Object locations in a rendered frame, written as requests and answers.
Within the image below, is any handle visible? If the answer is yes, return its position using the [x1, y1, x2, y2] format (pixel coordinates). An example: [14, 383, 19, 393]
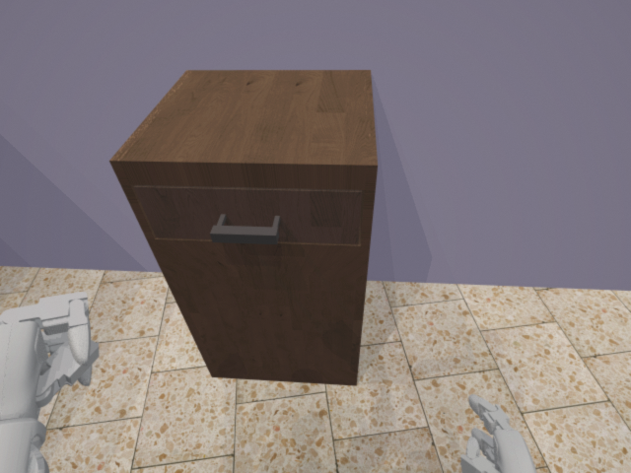
[210, 214, 280, 244]

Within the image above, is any left robot forearm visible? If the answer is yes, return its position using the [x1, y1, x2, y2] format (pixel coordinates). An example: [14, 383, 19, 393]
[0, 418, 49, 473]

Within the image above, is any robot right hand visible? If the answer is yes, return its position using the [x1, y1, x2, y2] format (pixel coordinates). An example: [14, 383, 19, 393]
[460, 394, 537, 473]

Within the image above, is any robot left hand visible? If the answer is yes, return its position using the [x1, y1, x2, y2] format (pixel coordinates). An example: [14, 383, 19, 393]
[0, 292, 99, 421]

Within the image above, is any drawer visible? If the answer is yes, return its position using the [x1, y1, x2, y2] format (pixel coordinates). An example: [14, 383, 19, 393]
[134, 185, 362, 244]

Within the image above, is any cabinet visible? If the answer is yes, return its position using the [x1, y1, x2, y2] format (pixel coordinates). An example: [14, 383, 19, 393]
[109, 70, 378, 386]

